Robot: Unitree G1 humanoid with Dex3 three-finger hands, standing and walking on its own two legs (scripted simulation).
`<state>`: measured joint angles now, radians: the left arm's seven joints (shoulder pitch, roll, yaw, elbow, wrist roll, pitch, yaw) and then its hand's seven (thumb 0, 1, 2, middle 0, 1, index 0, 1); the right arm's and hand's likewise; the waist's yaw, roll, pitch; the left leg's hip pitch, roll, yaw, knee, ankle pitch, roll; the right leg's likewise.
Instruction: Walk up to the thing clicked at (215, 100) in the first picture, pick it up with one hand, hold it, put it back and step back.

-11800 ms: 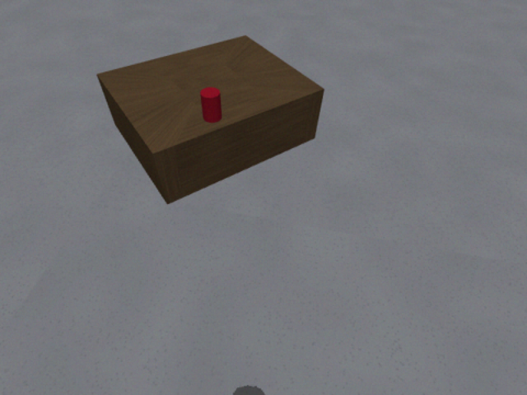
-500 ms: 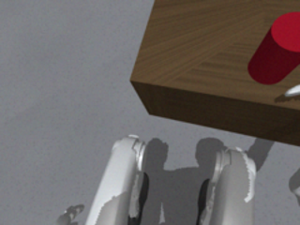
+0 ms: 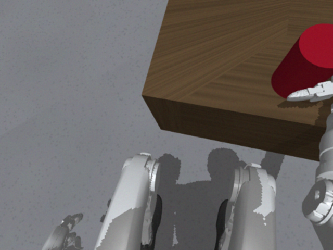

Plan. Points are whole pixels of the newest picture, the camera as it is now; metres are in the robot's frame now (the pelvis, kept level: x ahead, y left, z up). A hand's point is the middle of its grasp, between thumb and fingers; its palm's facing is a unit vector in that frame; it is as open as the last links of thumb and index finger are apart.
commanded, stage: close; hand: right
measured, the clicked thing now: (306, 66) +0.51 -0.24 +0.00
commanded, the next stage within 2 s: settle in 0.84 s
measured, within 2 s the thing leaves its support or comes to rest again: leaves its support in 1.30 s
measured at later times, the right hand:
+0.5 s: hand (316, 66) +0.51 -0.26 +0.00, palm faces +0.15 +0.99 -0.02, open 15.2 cm
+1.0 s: hand (313, 61) +0.52 -0.25 +0.01, palm faces +0.17 +0.98 -0.02, open 11.4 cm
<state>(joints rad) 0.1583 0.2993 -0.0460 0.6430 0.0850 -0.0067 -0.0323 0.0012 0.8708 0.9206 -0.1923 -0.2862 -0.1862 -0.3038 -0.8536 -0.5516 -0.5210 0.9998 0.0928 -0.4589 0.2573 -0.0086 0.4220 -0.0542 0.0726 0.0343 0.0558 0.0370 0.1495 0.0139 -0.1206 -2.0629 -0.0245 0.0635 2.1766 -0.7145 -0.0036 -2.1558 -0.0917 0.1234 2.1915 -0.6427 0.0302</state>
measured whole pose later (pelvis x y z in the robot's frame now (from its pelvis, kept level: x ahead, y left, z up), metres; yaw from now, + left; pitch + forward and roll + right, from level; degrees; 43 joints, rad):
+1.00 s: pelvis +0.00 +0.00 +0.00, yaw +0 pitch +35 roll +5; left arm 0.17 0.27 -0.04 0.68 0.07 0.01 -0.03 0.00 0.90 0.91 -0.19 -0.29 -0.19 -0.30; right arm -0.88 -0.53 -0.45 0.98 0.09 -0.44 0.18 -0.02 0.46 -0.68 0.74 0.78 0.76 0.80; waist 0.15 0.00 -0.12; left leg -2.05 -0.02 0.06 2.16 -0.72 -0.01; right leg -2.16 -0.08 0.12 2.18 -0.64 0.02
